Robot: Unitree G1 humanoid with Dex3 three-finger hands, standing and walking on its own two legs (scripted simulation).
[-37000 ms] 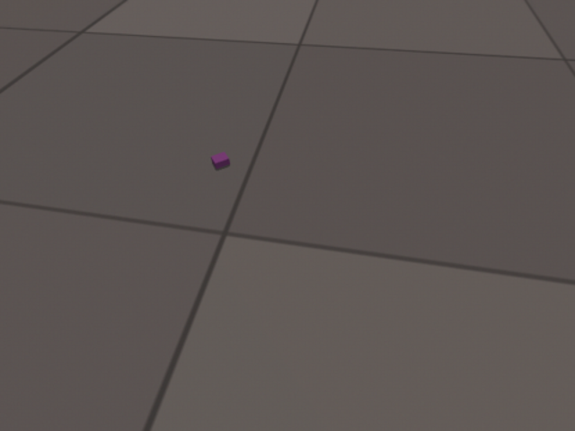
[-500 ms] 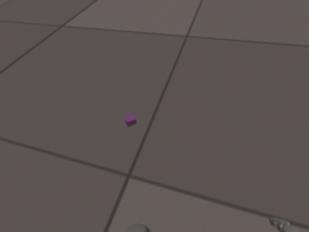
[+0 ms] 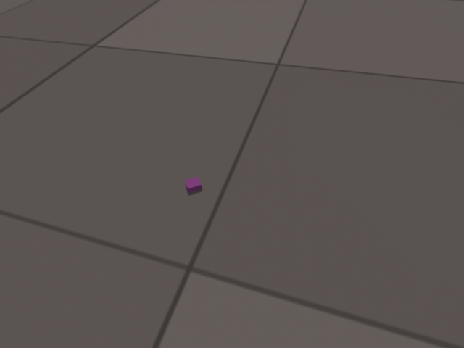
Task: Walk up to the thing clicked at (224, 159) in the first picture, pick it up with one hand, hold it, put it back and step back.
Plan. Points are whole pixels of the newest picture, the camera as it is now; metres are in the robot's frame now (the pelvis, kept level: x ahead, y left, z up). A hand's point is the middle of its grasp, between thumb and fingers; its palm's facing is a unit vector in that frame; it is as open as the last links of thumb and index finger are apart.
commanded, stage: step back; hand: left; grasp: from above
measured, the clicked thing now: (193, 184) +1.08 +0.29 -0.74
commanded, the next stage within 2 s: stand in 0.48 s
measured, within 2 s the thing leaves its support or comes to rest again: neither
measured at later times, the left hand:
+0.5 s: hand out of the picture +0.12 +0.30 -0.15, palm faces +0.03 -0.92 -0.38, open 7.4 cm
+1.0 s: hand out of the picture +0.13 +0.27 -0.13, palm faces -0.03 -0.94 -0.34, open 7.4 cm
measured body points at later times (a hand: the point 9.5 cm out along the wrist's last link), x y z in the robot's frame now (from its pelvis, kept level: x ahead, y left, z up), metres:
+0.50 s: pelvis +0.04 +0.03 +0.00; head +0.07 +0.03 +0.45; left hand +0.12 +0.35 -0.13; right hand +0.18 -0.26 -0.12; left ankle +0.08 +0.16 -0.73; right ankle +0.03 -0.12 -0.73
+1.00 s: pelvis +0.04 +0.02 +0.02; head +0.05 +0.02 +0.47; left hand +0.14 +0.32 -0.11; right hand +0.13 -0.29 -0.11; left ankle +0.08 +0.16 -0.73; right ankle +0.03 -0.12 -0.73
